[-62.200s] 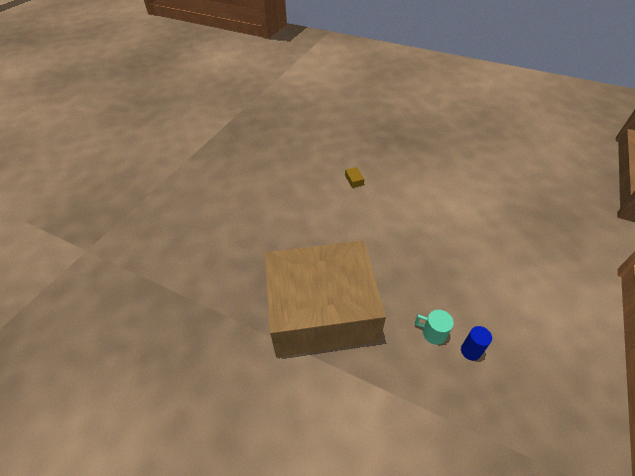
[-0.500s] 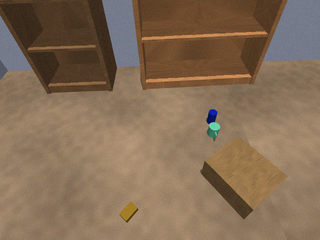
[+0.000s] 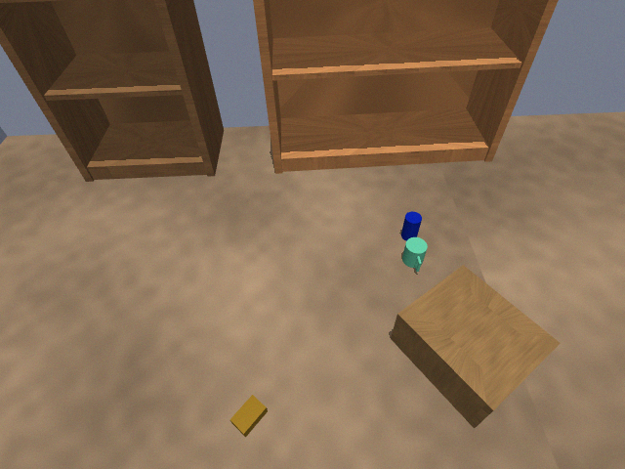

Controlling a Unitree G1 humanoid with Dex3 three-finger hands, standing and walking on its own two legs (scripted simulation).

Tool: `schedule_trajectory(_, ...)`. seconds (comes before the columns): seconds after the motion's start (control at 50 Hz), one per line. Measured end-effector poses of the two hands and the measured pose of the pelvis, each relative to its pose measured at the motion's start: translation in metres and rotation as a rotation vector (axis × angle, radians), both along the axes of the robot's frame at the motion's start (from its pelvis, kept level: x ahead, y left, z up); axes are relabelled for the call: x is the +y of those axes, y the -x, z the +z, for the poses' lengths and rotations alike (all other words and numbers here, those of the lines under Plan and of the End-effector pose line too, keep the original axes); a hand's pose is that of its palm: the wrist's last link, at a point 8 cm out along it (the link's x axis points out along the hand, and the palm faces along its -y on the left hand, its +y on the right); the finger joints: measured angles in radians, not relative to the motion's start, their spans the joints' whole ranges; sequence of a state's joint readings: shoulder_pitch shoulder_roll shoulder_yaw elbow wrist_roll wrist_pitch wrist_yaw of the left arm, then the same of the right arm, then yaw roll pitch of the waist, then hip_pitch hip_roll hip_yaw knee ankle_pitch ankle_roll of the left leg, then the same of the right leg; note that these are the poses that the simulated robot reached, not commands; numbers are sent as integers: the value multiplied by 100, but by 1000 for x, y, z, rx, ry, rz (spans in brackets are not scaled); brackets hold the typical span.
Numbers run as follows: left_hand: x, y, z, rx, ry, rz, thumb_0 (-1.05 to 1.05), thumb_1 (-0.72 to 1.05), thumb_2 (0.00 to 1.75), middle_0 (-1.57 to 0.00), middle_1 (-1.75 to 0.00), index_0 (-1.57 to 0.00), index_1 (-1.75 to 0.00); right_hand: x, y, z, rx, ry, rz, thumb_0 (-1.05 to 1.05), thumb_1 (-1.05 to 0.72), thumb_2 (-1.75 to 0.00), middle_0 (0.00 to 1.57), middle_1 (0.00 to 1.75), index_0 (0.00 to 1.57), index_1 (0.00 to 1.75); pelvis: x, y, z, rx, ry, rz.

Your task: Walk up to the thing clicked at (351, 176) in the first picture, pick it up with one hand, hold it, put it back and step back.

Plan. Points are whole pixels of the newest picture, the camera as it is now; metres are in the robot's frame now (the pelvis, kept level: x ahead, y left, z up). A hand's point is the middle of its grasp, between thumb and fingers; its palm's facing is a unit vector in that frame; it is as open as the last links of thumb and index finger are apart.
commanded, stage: stand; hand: left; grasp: from above
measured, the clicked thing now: (249, 415) +0.40 +0.24 -0.76
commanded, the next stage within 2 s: step back in 0.56 s
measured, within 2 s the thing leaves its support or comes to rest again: neither
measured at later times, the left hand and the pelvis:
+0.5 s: hand out of the picture +0.07 +0.25 -0.16, palm faces -0.01 -0.94 -0.33, open 7.4 cm; pelvis +0.00 +0.00 +0.00, yaw +0 degrees
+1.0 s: hand out of the picture -0.01 +0.25 -0.17, palm faces -0.03 -0.90 -0.43, open 7.4 cm; pelvis -0.08 -0.03 -0.03, yaw -1 degrees
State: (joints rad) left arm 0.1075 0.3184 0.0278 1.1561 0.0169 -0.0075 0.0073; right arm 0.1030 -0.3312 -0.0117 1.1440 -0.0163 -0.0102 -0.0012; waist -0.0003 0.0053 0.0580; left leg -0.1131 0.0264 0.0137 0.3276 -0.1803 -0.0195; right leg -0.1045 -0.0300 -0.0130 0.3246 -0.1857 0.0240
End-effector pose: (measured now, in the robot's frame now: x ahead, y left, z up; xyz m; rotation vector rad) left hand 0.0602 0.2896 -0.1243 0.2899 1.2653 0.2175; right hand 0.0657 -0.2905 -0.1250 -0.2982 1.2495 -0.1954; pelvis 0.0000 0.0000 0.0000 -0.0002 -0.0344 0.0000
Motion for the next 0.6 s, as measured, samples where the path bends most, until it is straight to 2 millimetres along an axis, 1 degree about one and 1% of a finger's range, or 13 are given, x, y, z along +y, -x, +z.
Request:
schedule_trajectory(0.22,1,-9,2,-26,-1,-10,1,90,90,-21,-30,-21,-30,0,-3,2,-15,1,-2,0,-90,-89,20,30,20,30,0,-1,0,-6,0,-2)
schedule_trajectory(0.56,3,-3,1,-12,-2,-18,1,90,90,-21,-30,-21,-30,-2,7,2,3,3,-12,0,-90,-89,20,30,20,30,1,1,0,-4,1,-4)
schedule_trajectory(0.6,5,-4,1,-20,-3,-11,1,90,90,-21,-30,-21,-30,-3,7,2,0,1,-20,0,-90,-89,20,30,20,30,1,4,-1,1,0,-7)
